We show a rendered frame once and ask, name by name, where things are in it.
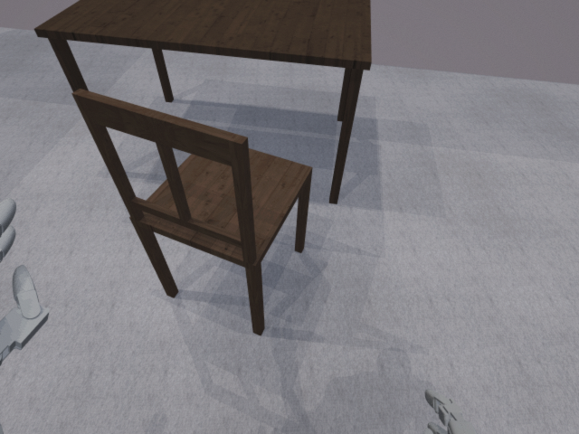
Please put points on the left robot hand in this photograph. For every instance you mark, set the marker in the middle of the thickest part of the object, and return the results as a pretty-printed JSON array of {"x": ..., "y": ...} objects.
[{"x": 23, "y": 321}]

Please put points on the chair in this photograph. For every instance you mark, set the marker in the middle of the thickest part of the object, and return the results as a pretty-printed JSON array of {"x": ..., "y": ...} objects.
[{"x": 225, "y": 199}]

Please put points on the right robot hand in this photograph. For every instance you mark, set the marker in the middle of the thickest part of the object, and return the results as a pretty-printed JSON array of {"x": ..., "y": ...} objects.
[{"x": 450, "y": 415}]

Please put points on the table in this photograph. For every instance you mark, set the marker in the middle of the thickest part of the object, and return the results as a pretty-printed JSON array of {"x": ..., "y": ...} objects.
[{"x": 334, "y": 33}]

